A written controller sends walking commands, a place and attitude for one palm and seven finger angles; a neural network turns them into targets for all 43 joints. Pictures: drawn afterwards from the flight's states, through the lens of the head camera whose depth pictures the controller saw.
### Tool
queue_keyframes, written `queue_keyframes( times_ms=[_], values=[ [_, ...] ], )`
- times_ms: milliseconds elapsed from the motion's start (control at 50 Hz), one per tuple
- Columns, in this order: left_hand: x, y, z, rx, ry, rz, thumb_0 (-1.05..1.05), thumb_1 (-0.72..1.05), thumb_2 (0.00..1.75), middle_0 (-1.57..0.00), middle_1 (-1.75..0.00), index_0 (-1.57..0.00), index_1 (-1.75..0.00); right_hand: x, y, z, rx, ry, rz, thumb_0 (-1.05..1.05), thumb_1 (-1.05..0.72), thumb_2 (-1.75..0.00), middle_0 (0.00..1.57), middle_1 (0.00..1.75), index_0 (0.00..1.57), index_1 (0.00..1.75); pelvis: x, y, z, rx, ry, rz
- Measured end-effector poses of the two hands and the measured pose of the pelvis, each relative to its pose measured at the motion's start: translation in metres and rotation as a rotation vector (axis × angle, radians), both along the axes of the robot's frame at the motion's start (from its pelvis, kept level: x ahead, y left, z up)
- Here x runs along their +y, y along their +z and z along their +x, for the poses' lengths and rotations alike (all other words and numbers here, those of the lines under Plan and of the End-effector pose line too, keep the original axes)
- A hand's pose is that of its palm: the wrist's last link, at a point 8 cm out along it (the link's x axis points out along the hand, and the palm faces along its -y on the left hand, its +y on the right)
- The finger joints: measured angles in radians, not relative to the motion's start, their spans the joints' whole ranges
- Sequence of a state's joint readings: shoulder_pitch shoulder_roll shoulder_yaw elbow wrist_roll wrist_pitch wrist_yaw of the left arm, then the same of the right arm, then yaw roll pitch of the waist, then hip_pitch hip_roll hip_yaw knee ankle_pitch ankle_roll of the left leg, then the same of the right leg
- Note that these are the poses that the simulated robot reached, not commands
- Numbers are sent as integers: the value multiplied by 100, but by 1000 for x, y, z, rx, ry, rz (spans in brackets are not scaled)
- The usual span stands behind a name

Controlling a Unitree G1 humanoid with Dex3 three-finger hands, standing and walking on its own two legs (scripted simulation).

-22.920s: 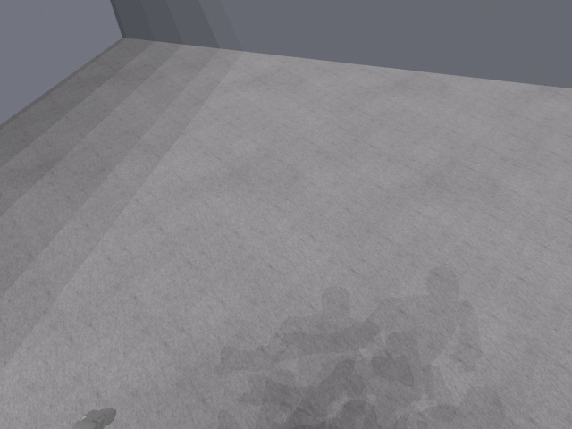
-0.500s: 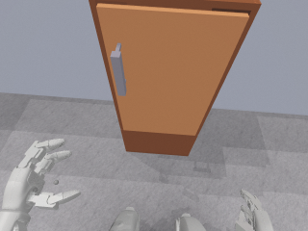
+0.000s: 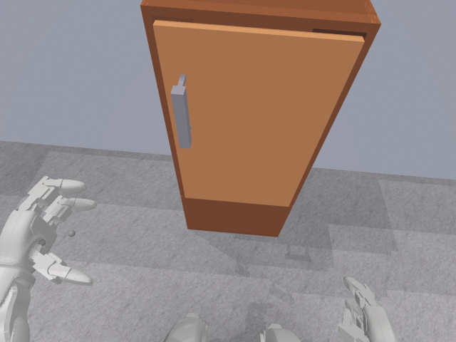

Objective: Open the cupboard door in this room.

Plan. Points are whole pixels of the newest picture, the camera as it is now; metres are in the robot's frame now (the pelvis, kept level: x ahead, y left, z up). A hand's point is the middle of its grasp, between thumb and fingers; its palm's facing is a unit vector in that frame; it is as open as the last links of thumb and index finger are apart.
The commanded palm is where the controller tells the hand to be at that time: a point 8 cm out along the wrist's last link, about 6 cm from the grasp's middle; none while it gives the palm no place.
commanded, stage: raise the hand with hooked fingers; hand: left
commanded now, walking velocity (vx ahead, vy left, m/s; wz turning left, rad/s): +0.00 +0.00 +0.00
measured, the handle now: (184, 113) +0.55 +0.13 +0.05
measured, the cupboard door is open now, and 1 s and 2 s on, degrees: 0 0 0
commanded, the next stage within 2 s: move the hooked fingers beside the handle in 0.62 s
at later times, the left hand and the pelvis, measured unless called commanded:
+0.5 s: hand (71, 218) +0.29 +0.27 +0.06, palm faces +0.00 -1.00 -0.04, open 14.0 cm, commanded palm +0.27 +0.32 +0.07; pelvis +0.00 +0.00 +0.01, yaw -1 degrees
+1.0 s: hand (88, 202) +0.32 +0.26 +0.06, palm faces -0.02 -1.00 -0.03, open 14.0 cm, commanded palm +0.31 +0.31 +0.06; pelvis +0.00 +0.00 +0.00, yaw +0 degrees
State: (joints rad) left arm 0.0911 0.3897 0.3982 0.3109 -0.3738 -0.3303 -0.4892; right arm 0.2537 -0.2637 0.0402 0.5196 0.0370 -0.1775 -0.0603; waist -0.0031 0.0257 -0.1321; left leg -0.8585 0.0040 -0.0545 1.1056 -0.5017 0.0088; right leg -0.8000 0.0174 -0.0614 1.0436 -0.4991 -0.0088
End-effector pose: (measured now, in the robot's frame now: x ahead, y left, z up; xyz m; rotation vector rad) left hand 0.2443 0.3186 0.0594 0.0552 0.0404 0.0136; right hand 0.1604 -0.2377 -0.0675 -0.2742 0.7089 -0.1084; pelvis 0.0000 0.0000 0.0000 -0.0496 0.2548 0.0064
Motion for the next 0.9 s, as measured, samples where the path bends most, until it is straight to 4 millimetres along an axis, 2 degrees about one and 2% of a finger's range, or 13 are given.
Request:
queue_keyframes(
  times_ms=[200,340,460,760,900],
  values=[
    [12,8,24,-8,-8,-11,-1,-50,30,-30,-120,-30,-120,-13,2,-26,65,-52,-32,1,-90,-90,21,30,20,30,2,5,-2,-5,-12,3],
    [9,5,27,0,-25,-16,-1,-50,30,-30,-120,-30,-120,-18,5,-34,76,-73,-41,1,-90,-90,20,30,20,30,4,7,0,1,-21,7],
    [9,1,25,2,-8,-13,-1,-50,30,-30,-120,-30,-120,-16,4,-30,79,-67,-40,1,-90,-90,20,30,20,30,5,6,0,3,-19,6],
    [11,5,24,-5,-12,-10,-1,-50,30,-30,-120,-30,-120,-4,4,-10,38,-31,-15,1,-90,-90,21,30,20,30,4,6,2,4,-12,3],
    [6,2,38,-16,-9,-30,-1,-50,30,-30,-120,-30,-120,-7,-1,-11,53,-24,-32,1,-90,-90,21,30,20,30,3,3,0,8,-4,1]
  ],
)
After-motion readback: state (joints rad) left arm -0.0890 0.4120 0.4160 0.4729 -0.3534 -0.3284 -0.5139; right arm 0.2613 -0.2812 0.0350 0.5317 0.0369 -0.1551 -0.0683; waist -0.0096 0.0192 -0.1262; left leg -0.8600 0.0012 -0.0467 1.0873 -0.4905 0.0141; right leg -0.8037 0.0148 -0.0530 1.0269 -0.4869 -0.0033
